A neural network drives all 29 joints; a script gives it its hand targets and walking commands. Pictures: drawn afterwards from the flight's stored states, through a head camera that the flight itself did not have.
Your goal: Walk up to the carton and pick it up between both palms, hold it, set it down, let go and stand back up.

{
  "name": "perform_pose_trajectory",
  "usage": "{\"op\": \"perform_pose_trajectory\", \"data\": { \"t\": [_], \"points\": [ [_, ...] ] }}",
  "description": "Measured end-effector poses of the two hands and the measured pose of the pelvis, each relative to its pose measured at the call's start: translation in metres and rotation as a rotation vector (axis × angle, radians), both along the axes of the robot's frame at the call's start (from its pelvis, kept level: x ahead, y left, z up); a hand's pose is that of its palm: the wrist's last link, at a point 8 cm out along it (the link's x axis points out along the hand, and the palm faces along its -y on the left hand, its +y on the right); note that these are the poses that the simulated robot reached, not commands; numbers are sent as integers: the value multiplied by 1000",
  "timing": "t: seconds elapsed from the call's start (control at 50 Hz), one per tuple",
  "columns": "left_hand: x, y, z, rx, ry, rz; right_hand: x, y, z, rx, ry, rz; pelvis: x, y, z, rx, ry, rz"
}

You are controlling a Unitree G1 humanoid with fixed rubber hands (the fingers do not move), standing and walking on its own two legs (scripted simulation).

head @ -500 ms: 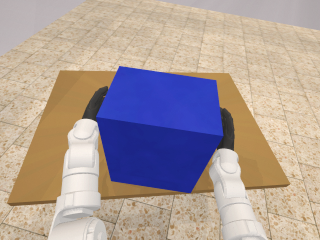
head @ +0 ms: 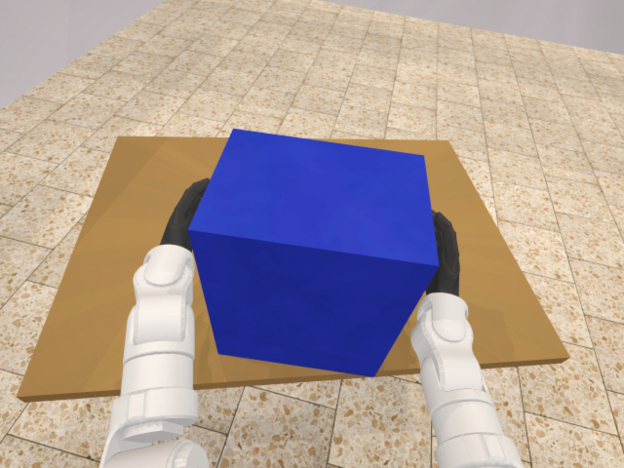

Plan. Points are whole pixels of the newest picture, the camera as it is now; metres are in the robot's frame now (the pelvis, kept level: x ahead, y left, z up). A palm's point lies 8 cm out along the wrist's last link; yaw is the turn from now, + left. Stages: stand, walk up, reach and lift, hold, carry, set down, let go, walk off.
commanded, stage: set down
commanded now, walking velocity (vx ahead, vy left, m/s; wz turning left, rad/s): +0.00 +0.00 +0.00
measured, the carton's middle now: (310, 265) +0.36 -0.06 +0.06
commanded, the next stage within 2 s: none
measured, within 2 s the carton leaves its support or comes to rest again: neither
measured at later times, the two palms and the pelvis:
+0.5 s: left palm (178, 273) +0.38 +0.11 +0.04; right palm (435, 308) +0.28 -0.23 +0.02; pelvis -0.01 +0.00 +0.00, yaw -2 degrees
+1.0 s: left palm (134, 235) +0.39 +0.15 +0.12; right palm (477, 263) +0.29 -0.26 +0.11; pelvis -0.03 +0.00 +0.00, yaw -2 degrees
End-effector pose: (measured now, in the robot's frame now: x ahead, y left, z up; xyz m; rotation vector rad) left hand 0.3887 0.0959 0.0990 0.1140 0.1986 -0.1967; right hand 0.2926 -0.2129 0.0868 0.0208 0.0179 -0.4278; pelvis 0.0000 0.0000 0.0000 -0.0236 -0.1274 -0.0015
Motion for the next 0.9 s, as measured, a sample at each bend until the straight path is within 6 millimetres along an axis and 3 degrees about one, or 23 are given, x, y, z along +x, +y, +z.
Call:
{"op": "perform_pose_trajectory", "data": {
  "t": [0.32, 0.5, 0.58, 0.7, 0.8, 0.9],
  "points": [
    [0, 1, -10, -3, 6, -1, 0, -2, -5, -25, 10, 25, -7, 1, 0, 3, 3, -18],
    [-6, 14, -58, 50, 122, 4, -10, -13, -63, 23, 255, 38, -12, 4, -1, 1, 109, -42],
    [3, 21, -52, 13, 93, 43, 3, -21, -46, 43, 184, 30, -12, 5, -3, 2, 194, -59],
    [16, 39, -11, -8, 29, 56, 20, -37, -3, 23, 120, 32, -8, 2, -2, -3, 187, -65],
    [11, 48, 9, -16, 34, 39, 14, -50, 13, 27, 155, 17, -8, 0, -1, -5, 119, -49],
    [3, 50, 12, -13, 55, 28, 5, -50, 18, 51, 180, 28, -16, -1, -1, -3, 77, -38]
  ]
}}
